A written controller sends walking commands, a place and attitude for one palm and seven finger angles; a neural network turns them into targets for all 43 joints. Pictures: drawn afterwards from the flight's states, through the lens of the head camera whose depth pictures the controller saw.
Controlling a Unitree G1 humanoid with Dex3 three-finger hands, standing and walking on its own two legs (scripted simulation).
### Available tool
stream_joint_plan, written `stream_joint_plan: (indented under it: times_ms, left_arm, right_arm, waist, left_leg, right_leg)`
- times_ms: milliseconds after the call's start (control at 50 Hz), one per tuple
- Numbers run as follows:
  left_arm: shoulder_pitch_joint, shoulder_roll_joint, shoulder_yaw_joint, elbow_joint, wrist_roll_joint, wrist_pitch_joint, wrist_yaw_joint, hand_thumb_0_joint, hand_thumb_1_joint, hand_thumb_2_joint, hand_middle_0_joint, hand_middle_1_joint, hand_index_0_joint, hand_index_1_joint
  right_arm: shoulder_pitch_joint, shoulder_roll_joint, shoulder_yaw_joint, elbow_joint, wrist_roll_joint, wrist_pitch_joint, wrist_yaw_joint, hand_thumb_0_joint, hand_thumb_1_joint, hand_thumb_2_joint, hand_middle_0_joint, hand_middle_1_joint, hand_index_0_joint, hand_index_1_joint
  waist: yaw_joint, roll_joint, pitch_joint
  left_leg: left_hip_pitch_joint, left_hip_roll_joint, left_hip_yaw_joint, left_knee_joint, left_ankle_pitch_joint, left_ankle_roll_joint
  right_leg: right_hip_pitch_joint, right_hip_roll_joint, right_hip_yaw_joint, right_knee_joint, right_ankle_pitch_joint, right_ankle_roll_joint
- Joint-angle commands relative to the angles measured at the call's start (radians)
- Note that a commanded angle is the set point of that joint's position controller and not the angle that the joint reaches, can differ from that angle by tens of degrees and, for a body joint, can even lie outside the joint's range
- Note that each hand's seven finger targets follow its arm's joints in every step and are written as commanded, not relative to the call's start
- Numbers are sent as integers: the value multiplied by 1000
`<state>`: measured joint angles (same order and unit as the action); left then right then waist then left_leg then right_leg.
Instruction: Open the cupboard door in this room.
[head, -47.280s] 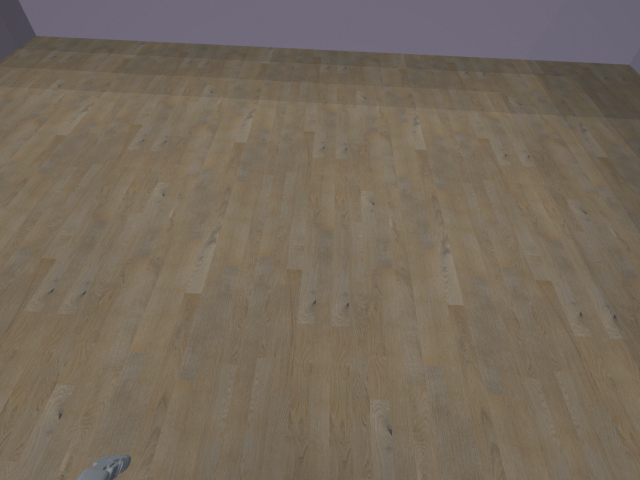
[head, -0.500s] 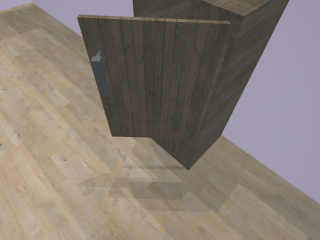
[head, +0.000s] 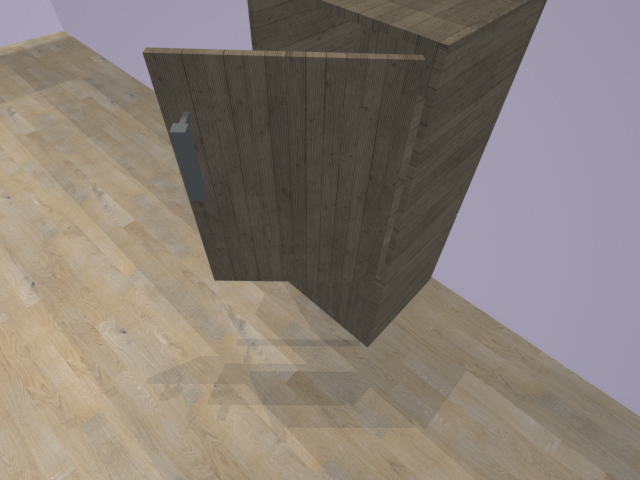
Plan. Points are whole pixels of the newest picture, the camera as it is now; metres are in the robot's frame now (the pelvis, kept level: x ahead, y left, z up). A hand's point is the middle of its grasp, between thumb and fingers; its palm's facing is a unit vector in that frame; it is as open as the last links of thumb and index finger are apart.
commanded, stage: come to a stop and stand still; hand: left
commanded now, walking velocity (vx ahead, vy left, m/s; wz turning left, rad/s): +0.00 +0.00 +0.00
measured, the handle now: (192, 157) +0.61 +0.26 +0.05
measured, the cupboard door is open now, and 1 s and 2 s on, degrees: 43 43 43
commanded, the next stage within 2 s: look again from close up in 0.08 s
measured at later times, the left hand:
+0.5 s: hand out of the picture +0.03 +0.20 -0.18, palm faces +0.01 -0.97 -0.23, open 7.3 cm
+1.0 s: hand out of the picture +0.02 +0.20 -0.19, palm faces +0.01 -0.98 -0.19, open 7.4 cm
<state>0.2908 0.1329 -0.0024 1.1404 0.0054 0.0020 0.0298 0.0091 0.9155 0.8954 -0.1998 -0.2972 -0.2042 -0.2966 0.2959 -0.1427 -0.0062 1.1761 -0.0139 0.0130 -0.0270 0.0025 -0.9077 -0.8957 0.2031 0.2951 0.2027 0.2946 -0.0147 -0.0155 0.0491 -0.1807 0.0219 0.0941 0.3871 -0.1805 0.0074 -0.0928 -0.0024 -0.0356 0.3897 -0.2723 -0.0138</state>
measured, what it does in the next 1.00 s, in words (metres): stands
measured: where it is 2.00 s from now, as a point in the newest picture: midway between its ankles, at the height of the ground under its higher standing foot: outside the picture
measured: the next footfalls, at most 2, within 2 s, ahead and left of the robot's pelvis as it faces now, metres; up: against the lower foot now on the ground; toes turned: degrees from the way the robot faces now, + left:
right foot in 1.60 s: +0.20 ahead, -0.10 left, +0.00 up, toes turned -5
left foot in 1.90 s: +0.12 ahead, +0.12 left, +0.00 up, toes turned +3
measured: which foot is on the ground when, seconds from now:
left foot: down 0.00-1.00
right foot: down 0.00-1.00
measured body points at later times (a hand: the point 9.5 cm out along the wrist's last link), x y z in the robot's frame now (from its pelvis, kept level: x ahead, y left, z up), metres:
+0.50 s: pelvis +0.01 +0.02 -0.01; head +0.02 +0.01 +0.44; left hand +0.03 +0.25 -0.16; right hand +0.03 -0.21 -0.17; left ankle +0.02 +0.11 -0.74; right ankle -0.04 -0.11 -0.74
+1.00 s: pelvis +0.03 +0.02 -0.01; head +0.05 +0.03 +0.44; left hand +0.02 +0.25 -0.17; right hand +0.05 -0.21 -0.17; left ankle +0.02 +0.11 -0.74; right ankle -0.04 -0.11 -0.74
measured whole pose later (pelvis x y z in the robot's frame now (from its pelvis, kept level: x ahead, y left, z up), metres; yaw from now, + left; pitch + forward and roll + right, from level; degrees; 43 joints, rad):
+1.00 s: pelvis +0.03 +0.02 -0.01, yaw -1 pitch +0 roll +0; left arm 0.33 0.18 0.01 1.07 0.03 0.00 0.01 0.01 0.91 0.90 -0.20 -0.30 -0.20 -0.30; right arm 0.26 -0.17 0.00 1.09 -0.02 -0.01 0.00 0.00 -0.91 -0.90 0.20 0.30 0.20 0.29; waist 0.01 -0.02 0.02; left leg -0.24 0.00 0.11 0.56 -0.32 0.04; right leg -0.15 -0.03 -0.01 0.54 -0.40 0.01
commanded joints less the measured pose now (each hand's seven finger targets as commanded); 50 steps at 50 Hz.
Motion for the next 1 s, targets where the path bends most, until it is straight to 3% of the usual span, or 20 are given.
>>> stream_joint_plan:
  times_ms: [0, 60, 140, 160, 180, 200, 220, 280, 300, 360, 440, 500, 640, 700, 740, 800, 860, 920, 980]
  left_arm:
    - [63, 93, 14, -25, 0, -21, 11, 0, 900, 900, -200, -300, -200, -300]
    - [72, 87, 14, -18, -2, -21, 12, 0, 900, 900, -200, -300, -200, -300]
    - [80, 79, 14, -14, 0, -21, 14, 0, 900, 900, -200, -300, -200, -300]
    - [141, 101, 1, -7, 26, -54, 46, 0, 900, 900, -200, -300, -200, -300]
    - [92, 146, 13, -60, 13, -59, 40, 0, 900, 900, -200, -300, -200, -300]
    - [54, 153, 17, -72, 14, -64, 32, 0, 900, 900, -200, -300, -200, -300]
    - [49, 137, 12, -75, 11, -65, 29, 0, 900, 900, -200, -300, -200, -300]
    - [65, 100, 7, -86, 9, -56, 25, 0, 900, 900, -200, -300, -200, -300]
    - [70, 95, 7, -89, 11, -53, 25, 0, 900, 900, -200, -300, -200, -300]
    - [70, 96, 7, -91, 9, -42, 24, 0, 900, 900, -200, -300, -200, -300]
    - [61, 112, 8, -105, 10, -32, 20, 0, 900, 900, -200, -300, -200, -300]
    - [55, 128, 9, -112, 12, -28, 18, 0, 900, 900, -200, -300, -200, -300]
    - [45, 160, 15, -121, 10, -27, 14, 0, 900, 900, -200, -300, -200, -300]
    - [37, 168, 16, -121, 11, -26, 13, 0, 900, 900, -200, -300, -200, -300]
    - [34, 171, 17, -119, 11, -25, 11, 0, 900, 900, -200, -300, -200, -300]
    - [59, 145, 14, -105, 17, -17, 5, 0, 900, 900, -200, -300, -200, -300]
    - [64, 150, 20, -108, 22, -14, -5, 0, 900, 900, -200, -300, -200, -300]
    - [84, 149, 25, -104, 23, -22, -10, 0, 900, 900, -200, -300, -200, -300]
    - [118, 166, 35, -89, 21, -31, -10, 0, 900, 900, -200, -300, -200, -300]
  right_arm:
    - [44, -82, -16, -29, 2, -18, -6, 0, -900, -900, 200, 300, 200, 300]
    - [50, -78, -15, -23, 2, -21, -9, 0, -900, -900, 200, 300, 200, 300]
    - [57, -71, -15, -19, 2, -23, -11, 0, -900, -900, 200, 300, 200, 300]
    - [-52, -102, -8, -103, 8, -47, 7, 0, -900, -900, 200, 300, 200, 300]
    - [15, -47, -8, -127, 4, -35, 11, 0, -900, -900, 200, 300, 200, 300]
    - [9, -48, -6, -119, -4, -32, 15, 0, -900, -900, 200, 300, 200, 300]
    - [43, -62, -7, -120, -4, -34, 14, 0, -900, -900, 200, 300, 200, 300]
    - [51, -88, -9, -135, -1, -48, 8, 0, -900, -900, 200, 300, 200, 300]
    - [48, -90, -7, -134, -4, -52, 5, 0, -900, -900, 200, 300, 200, 300]
    - [30, -103, -6, -142, -2, -50, 2, 0, -900, -900, 200, 300, 200, 300]
    - [8, -115, -7, -144, -2, -44, 4, 0, -900, -900, 200, 300, 200, 300]
    - [-7, -124, -7, -143, -2, -46, 4, 0, -900, -900, 200, 300, 200, 300]
    - [-34, -151, -11, -145, -2, -51, 3, 0, -900, -900, 200, 300, 200, 300]
    - [-47, -156, -12, -138, 0, -51, 2, 0, -900, -900, 200, 300, 200, 300]
    - [-54, -164, -13, -136, 0, -52, 2, 0, -900, -900, 200, 300, 200, 300]
    - [-37, -142, -9, -126, -3, -39, 10, 0, -900, -900, 200, 300, 200, 300]
    - [-43, -153, -17, -138, -8, -33, 18, 0, -900, -900, 200, 300, 200, 300]
    - [-39, -148, -20, -144, -6, -37, 20, 0, -900, -900, 200, 300, 200, 300]
    - [-38, -126, -16, -152, -5, -48, 20, 0, -900, -900, 200, 300, 200, 300]
  waist:
    - [8, -12, 36]
    - [8, 12, 37]
    - [9, 1, 42]
    - [47, 48, 67]
    - [-21, 33, -1]
    - [-10, 81, 18]
    - [-22, 41, -20]
    - [-8, 22, -64]
    - [0, 24, -68]
    - [8, -32, -22]
    - [14, -20, 34]
    - [16, -2, 34]
    - [20, 8, -35]
    - [22, 19, -28]
    - [21, 27, -30]
    - [22, 6, -5]
    - [24, 34, 47]
    - [29, 13, 65]
    - [36, -65, 55]
  left_leg:
    - [49, 83, -96, -54, 30, 1]
    - [44, 85, -98, -53, 51, 0]
    - [40, 87, -99, -50, 68, 0]
    - [-50, 90, -65, 178, 146, -16]
    - [-40, 56, -81, 142, -76, -6]
    - [-23, 50, -79, 113, -57, -11]
    - [-17, 62, -87, 98, -29, -3]
    - [-14, 85, -112, 85, 103, 21]
    - [-7, 91, -114, 87, 159, 28]
    - [-28, 91, -115, 71, 145, 33]
    - [-47, 87, -115, 35, 76, 35]
    - [-38, 89, -117, 23, 89, 39]
    - [13, 93, -107, 31, 157, 40]
    - [21, 97, -103, 25, 165, 41]
    - [20, 97, -104, 20, 153, 39]
    - [-7, 90, -101, 9, -89, 44]
    - [-64, 88, -121, -19, -284, 50]
    - [-85, 82, -113, 18, -268, 57]
    - [-127, 38, -47, 135, -134, 47]
  right_leg:
    - [-117, -107, 104, -118, 58, -23]
    - [-112, -108, 104, -106, 84, -24]
    - [-109, -105, 98, -99, 103, -21]
    - [-146, -158, 149, -74, 476, -4]
    - [-133, -186, 167, -65, 313, -38]
    - [-148, -178, 152, -47, 290, -52]
    - [-147, -139, 130, -30, 142, -53]
    - [-118, -91, 93, 35, 145, -42]
    - [-105, -87, 84, 48, 172, -38]
    - [-126, -84, 78, 53, 143, -28]
    - [-155, -83, 82, 39, 81, -22]
    - [-149, -83, 82, 35, 89, -20]
    - [-118, -93, 86, 32, 153, -15]
    - [-118, -94, 84, 24, 162, -14]
    - [-120, -95, 87, 23, 150, -13]
    - [-134, -83, 81, 22, -53, -23]
    - [-181, -79, 84, 25, -197, -39]
    - [-179, -83, 94, 30, -182, -49]
    - [-116, -130, 155, 5, -77, -72]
